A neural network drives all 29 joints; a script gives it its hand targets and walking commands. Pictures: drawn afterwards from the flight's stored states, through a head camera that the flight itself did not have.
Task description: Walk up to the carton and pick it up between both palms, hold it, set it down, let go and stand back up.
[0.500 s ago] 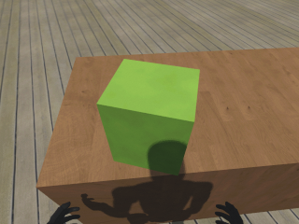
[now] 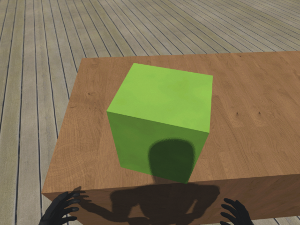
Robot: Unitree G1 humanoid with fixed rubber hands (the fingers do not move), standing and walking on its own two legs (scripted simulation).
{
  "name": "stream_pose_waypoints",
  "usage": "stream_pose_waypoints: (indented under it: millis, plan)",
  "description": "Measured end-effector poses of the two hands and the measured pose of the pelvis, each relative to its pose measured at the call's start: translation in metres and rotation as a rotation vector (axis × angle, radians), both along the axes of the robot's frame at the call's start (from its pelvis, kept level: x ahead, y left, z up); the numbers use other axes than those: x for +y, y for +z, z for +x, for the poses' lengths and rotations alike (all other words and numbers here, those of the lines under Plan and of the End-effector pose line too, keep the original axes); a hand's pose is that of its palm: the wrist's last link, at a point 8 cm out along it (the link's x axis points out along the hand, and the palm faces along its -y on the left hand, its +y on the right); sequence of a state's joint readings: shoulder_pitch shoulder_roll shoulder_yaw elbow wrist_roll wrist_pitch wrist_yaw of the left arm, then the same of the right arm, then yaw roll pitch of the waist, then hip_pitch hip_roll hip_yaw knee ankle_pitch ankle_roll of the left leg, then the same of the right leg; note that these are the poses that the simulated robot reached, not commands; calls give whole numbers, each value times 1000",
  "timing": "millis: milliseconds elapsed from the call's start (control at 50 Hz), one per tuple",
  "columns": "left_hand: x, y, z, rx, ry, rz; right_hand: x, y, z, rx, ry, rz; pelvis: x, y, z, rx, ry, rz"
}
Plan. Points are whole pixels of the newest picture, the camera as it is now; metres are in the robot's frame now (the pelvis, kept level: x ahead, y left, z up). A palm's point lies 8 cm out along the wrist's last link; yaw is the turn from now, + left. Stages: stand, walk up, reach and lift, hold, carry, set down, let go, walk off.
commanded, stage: reach and lift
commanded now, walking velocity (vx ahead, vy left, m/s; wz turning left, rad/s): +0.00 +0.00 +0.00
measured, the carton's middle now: (161, 126) +0.39 -0.01 +0.06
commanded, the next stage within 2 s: none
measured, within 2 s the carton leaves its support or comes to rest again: neither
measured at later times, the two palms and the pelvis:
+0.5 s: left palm out of the picture +0.13 +0.25 +0.03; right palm out of the picture +0.11 -0.17 +0.03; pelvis -0.04 -0.01 +0.00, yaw +0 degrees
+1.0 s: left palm (51, 176) +0.24 +0.23 +0.09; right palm (252, 194) +0.20 -0.19 +0.08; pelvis +0.00 -0.03 +0.00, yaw +0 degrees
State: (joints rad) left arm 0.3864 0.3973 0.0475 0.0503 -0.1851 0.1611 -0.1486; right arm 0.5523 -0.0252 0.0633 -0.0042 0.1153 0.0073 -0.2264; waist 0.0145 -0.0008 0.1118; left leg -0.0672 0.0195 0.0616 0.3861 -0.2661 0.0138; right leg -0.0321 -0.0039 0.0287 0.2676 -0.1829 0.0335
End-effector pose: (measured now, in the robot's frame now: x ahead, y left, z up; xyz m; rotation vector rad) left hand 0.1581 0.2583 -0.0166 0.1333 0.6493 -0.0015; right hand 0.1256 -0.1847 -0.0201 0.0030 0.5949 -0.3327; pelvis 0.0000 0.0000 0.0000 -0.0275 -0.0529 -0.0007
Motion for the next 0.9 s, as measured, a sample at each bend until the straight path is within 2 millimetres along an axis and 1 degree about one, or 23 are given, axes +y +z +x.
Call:
stream_pose_waypoints:
  millis: [200,400,500,580,680,820,900]
  plan:
    - [-3,22,-14,-123,-14,-18,4,25,-7,-111,-12,1,-2,0,-15,-43,-3,2]
    - [-6,42,-32,-200,-33,-26,14,43,-21,-147,-23,31,-5,-1,-34,-72,-3,7]
    - [-7,50,-31,-242,-50,-20,16,52,-17,-171,-14,45,-8,-3,-40,-79,1,7]
    - [-11,60,-23,-284,-67,-20,16,62,-6,-211,-1,61,-14,-4,-40,-83,7,8]
    - [-20,73,-5,-320,-85,-33,12,75,12,-243,12,65,-23,-5,-35,-89,17,12]
    - [-33,89,35,-302,-99,-53,-2,87,40,-218,14,40,-34,-3,-21,-75,19,21]
    - [-33,100,58,-300,-105,-37,-5,96,56,-220,6,46,-35,-1,-12,-55,12,24]
